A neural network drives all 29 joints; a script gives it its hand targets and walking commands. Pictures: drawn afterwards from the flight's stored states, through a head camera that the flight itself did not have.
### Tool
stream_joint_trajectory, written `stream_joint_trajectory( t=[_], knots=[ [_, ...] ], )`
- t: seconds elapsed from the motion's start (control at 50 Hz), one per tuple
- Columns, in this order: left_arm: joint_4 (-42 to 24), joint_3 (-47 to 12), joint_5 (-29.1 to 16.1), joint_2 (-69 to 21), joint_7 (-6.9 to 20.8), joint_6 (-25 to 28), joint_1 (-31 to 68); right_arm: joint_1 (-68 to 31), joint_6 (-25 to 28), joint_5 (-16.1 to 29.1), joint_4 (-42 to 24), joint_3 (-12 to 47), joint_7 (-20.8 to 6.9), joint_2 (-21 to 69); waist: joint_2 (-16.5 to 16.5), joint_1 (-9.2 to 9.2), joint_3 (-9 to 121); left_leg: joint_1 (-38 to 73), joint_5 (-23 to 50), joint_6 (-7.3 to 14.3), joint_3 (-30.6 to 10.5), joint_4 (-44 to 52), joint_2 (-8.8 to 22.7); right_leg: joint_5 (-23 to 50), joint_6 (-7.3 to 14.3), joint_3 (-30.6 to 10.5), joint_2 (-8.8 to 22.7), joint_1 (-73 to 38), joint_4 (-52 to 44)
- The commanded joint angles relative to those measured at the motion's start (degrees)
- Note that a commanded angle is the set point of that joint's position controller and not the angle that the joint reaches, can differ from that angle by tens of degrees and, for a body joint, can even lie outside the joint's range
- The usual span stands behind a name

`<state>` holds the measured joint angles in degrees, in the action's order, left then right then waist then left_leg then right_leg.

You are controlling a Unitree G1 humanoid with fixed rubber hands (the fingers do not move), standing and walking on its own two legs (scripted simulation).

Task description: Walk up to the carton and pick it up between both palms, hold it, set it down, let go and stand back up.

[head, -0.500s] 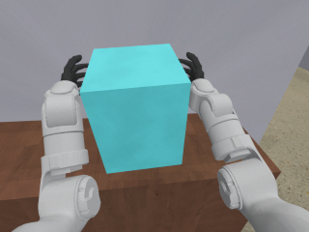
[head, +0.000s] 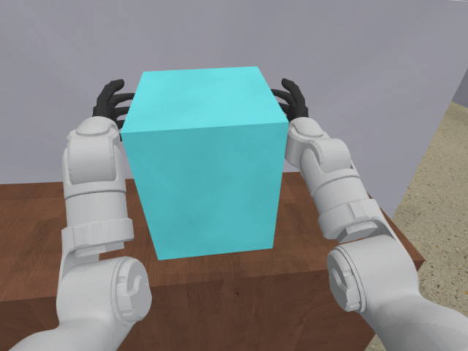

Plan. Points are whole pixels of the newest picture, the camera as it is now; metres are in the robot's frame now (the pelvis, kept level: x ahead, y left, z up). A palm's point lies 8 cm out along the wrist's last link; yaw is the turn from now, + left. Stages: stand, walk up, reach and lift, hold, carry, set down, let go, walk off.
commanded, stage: hold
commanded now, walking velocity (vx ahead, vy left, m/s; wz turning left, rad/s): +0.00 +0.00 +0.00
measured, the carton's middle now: (208, 161) +0.38 +0.01 +0.21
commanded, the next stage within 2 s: none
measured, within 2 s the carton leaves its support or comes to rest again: neither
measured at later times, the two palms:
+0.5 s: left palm (104, 128) +0.36 +0.16 +0.29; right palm (293, 126) +0.36 -0.13 +0.28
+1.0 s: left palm (105, 129) +0.36 +0.16 +0.29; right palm (294, 128) +0.36 -0.13 +0.28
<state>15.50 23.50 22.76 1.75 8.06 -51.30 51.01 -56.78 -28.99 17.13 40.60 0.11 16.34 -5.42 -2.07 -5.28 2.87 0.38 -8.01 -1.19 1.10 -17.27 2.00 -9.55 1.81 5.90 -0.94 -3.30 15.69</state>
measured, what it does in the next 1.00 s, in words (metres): stands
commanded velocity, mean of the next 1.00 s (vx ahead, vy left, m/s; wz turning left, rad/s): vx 0.00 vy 0.00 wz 0.00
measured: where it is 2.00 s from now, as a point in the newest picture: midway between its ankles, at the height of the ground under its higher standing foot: outside the picture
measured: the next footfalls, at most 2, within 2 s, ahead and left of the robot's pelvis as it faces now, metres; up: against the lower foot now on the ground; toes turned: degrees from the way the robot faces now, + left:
none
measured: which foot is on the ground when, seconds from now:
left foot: down 0.00-1.00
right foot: down 0.00-1.00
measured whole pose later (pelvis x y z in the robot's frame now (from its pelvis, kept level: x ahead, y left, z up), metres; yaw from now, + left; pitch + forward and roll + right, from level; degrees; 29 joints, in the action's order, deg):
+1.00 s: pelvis +0.00 +0.00 +0.00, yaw +0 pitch -10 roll +0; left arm 14.5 23.1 22.7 1.6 7.8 -50.9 50.5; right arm -55.7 -28.9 17.3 39.5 -0.2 16.5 -5.1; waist -2.2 -5.4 2.5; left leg 0.2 -8.2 -1.2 0.8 -17.8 2.0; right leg -9.6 1.8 6.1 -1.0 -3.4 15.9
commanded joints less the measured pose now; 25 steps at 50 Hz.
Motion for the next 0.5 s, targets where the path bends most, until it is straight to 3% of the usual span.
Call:
stream_joint_trajectory(
  t=[0.0,0.22,0.36,0.48],
  knots=[
    [-6.44,-22.78,-10.48,-28.86,7.69,4.28,34.81,-37.45,1.36,8.05,-17.59,14.77,-5.47,33.80,2.65,-1.16,16.85,1.24,11.34,-0.61,2.05,0.21,-5.01,13.63,-5.29,-1.91,-2.50,-6.37,-0.65],
    [-3.71,-22.39,-9.45,-29.40,6.88,3.96,34.91,-38.27,1.39,7.05,-15.15,13.37,-6.31,33.23,3.26,-0.21,12.92,-2.55,4.74,0.25,1.90,2.52,-3.97,5.09,-4.62,-1.81,-2.71,-4.61,-0.99],
    [-4.84,-22.35,-9.69,-28.89,6.83,4.05,34.35,-36.64,1.34,7.59,-14.35,13.35,-6.29,32.53,3.49,-0.71,14.94,-1.07,8.30,-0.35,1.74,1.56,-4.30,8.56,-4.61,-2.06,-2.77,-5.83,-0.62],
    [-6.56,-23.42,-10.10,-29.81,6.87,4.03,34.53,-37.56,1.70,7.75,-17.50,14.48,-5.71,33.56,3.02,-0.82,14.97,-0.17,10.39,-0.58,1.74,0.86,-4.43,10.57,-4.89,-1.57,-3.03,-5.96,-0.60]
  ],
)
